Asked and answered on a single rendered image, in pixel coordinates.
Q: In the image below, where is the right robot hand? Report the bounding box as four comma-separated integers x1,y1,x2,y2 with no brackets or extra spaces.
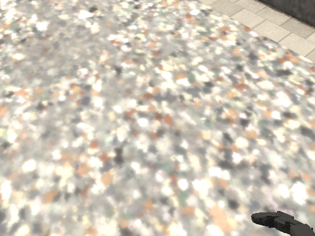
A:
251,210,315,236

